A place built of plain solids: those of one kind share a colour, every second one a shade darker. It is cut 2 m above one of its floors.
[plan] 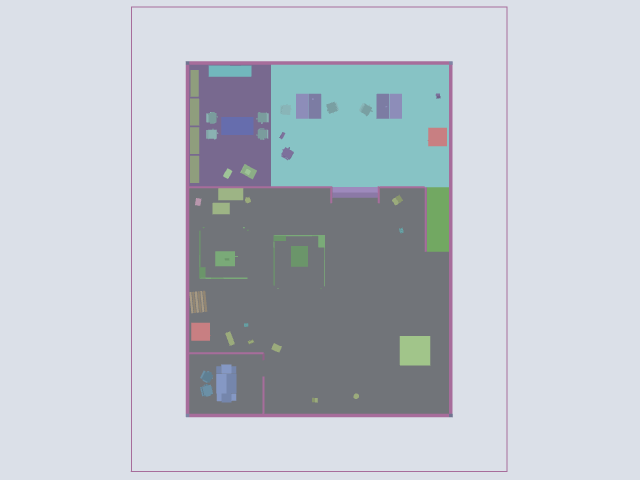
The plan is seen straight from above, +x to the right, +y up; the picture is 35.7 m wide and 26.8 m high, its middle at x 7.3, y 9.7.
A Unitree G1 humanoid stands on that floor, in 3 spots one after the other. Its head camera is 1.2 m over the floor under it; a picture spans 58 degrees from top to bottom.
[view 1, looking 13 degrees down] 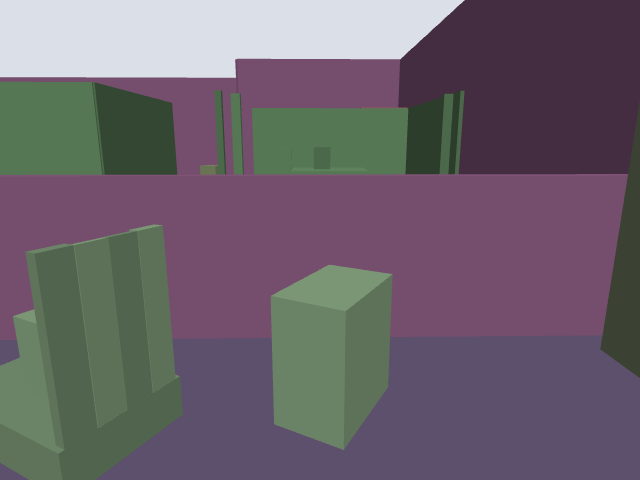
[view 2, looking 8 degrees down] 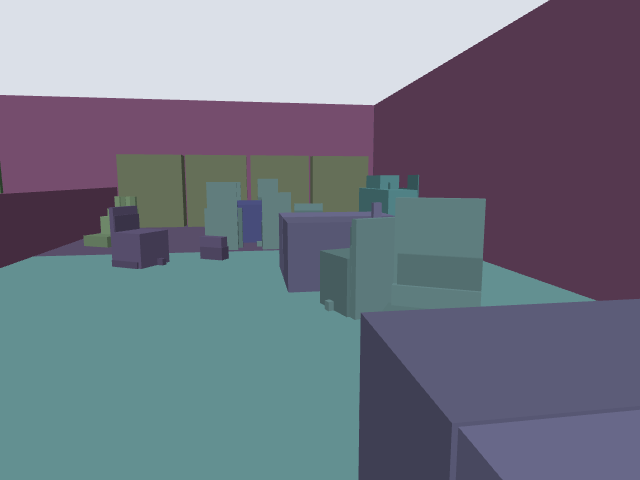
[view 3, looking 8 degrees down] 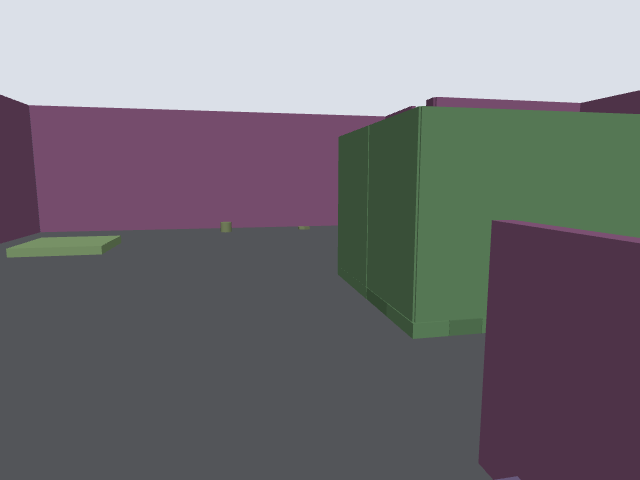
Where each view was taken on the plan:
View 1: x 2.25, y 15.20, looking -91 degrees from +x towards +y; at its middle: wall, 2.56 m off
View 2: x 11.87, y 16.10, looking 171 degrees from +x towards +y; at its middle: desk_lab_raised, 4.60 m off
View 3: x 9.26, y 13.65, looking -102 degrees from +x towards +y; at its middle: ground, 10.77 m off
